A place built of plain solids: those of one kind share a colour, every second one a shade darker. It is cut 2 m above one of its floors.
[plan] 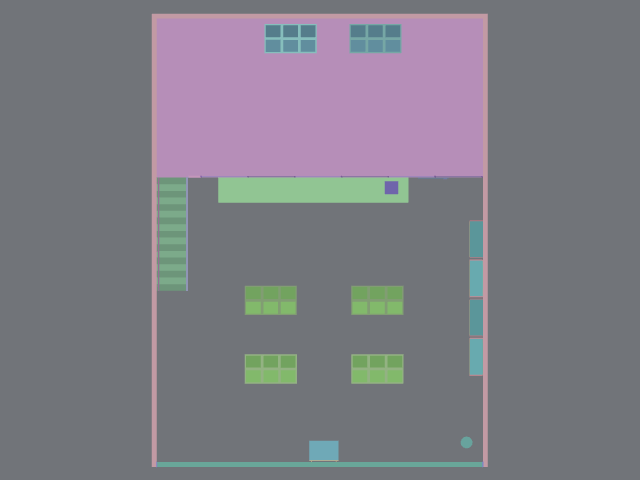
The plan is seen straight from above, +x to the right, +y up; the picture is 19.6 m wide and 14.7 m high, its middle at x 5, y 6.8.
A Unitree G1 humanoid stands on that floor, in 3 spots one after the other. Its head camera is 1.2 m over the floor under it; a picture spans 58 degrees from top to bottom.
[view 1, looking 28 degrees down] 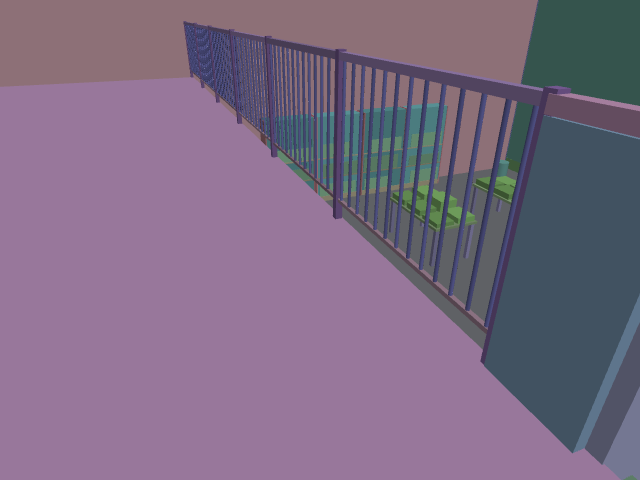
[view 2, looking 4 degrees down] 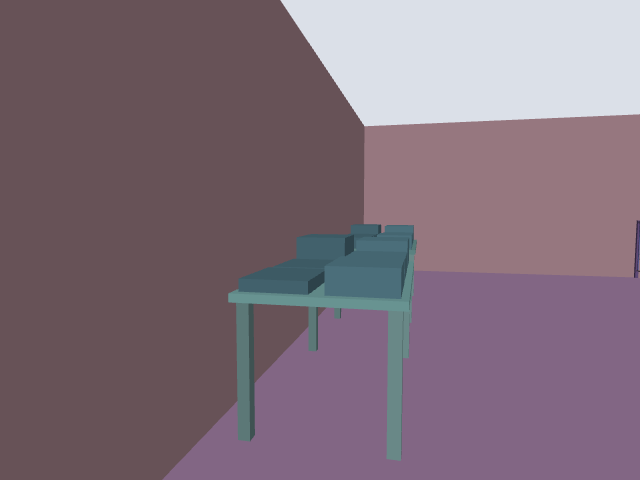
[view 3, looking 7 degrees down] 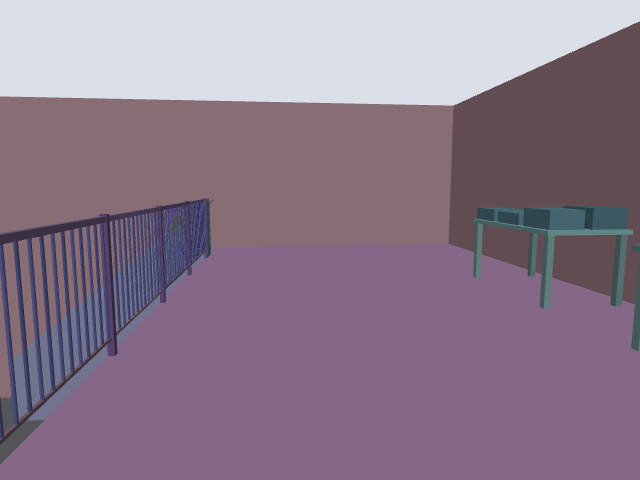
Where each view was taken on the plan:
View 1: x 0.45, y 9.81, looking -22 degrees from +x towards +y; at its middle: upper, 2.56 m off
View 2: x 1.30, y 12.48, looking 13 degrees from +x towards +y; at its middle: upper_books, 3.20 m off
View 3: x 8.79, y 9.91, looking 174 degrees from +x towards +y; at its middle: wall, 8.91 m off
